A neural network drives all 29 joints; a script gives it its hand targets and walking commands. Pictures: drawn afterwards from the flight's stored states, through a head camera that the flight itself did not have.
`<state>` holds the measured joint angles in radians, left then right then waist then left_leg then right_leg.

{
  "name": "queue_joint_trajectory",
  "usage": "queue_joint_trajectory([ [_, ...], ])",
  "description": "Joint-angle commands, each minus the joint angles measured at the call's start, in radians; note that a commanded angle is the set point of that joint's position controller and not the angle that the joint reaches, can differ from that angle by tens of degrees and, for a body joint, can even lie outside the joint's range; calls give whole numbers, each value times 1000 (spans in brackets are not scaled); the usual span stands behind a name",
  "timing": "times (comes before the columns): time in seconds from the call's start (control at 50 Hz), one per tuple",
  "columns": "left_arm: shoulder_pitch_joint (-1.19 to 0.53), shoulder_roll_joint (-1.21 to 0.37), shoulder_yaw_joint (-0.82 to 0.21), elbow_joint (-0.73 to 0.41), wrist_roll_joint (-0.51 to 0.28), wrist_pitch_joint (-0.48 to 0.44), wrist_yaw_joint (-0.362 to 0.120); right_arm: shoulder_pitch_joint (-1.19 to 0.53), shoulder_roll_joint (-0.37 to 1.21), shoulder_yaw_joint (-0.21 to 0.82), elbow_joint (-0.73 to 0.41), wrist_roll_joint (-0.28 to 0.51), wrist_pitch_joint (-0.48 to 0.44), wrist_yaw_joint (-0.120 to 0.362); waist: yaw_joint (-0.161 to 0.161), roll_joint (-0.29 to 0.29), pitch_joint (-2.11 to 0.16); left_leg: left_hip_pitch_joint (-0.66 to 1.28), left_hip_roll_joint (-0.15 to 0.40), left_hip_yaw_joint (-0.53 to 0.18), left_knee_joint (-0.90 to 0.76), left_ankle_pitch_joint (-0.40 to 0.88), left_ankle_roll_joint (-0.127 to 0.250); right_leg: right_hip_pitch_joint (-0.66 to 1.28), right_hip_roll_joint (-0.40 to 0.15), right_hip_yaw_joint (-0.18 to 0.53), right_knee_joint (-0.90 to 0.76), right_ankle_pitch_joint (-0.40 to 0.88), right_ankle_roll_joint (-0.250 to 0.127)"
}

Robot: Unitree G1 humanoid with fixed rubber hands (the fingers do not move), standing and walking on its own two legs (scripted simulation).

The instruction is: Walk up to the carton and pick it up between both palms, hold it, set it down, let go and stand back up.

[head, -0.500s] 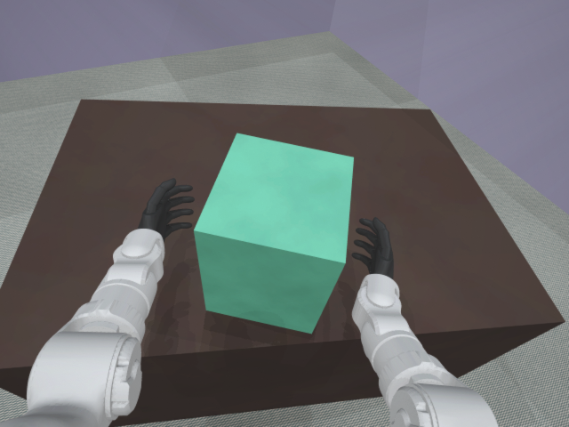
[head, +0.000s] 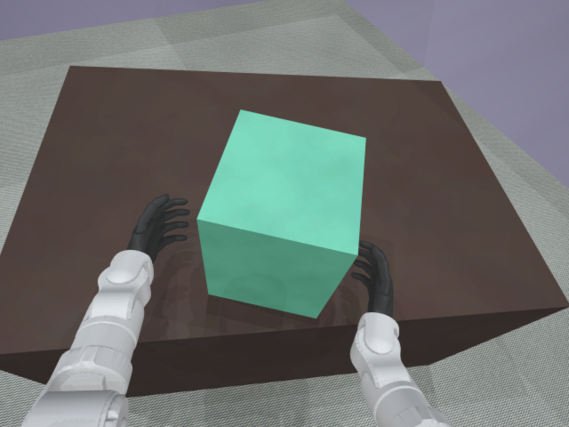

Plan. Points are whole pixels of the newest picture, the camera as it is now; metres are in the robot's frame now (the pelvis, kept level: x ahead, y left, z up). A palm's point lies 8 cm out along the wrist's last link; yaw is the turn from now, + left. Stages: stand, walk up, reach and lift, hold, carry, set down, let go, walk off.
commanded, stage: set down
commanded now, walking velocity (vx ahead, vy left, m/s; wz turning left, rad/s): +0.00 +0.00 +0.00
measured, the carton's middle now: (281, 221) +0.45 -0.03 -0.03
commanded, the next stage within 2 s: none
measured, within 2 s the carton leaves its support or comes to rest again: neither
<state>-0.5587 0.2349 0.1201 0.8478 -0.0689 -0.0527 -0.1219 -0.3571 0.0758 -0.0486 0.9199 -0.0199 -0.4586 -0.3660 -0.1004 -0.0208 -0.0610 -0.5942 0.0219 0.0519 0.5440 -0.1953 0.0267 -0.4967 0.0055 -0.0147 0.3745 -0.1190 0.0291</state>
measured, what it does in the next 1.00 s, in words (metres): stands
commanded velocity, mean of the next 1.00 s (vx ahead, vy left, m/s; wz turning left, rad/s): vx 0.00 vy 0.00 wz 0.00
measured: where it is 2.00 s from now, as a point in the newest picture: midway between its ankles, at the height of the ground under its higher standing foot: outside the picture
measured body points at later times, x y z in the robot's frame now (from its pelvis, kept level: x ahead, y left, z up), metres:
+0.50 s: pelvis +0.00 +0.00 +0.00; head +0.08 +0.04 +0.44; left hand +0.37 +0.19 -0.02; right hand +0.27 -0.16 -0.02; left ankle +0.03 +0.07 -0.73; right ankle +0.03 -0.15 -0.73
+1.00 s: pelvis -0.02 -0.01 +0.00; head +0.03 +0.02 +0.45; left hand +0.30 +0.22 -0.03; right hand +0.22 -0.16 -0.01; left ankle +0.03 +0.07 -0.73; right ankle +0.03 -0.15 -0.73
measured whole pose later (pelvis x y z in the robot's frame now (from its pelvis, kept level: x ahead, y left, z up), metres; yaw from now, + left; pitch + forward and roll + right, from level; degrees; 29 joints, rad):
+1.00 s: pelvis -0.02 -0.01 +0.00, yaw +1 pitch +5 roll -3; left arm -0.13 0.31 0.12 0.57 -0.07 -0.04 -0.20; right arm 0.06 0.08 0.14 0.53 -0.02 -0.45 -0.39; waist -0.10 -0.02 0.02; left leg -0.44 0.02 0.05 0.54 -0.19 0.03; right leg -0.36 0.01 -0.01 0.41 -0.13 0.03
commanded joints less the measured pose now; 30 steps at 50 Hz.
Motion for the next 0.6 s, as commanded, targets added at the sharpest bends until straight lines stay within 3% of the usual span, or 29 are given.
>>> queue_joint_trajectory([
  [0.0,-232,217,65,-363,54,-27,-13,-149,-17,43,-297,147,-99,-26,30,310,-695,612,25,-46,55,560,-173,119,44,-53,-28,300,-3],
  [0.16,-94,217,52,-426,20,-7,-27,7,-7,56,-329,141,-68,-22,44,318,-582,616,35,-42,10,417,-165,93,33,-50,-55,153,-19],
  [0.36,50,230,83,-465,33,26,-53,132,22,96,-383,147,-68,-48,80,285,-489,589,37,-30,-18,362,-154,158,33,-56,-55,152,-16],
  [0.58,162,258,80,-499,3,0,-66,247,41,138,-477,147,-82,-57,121,260,-420,551,44,-28,-38,278,-142,191,32,-53,-43,106,-20],
])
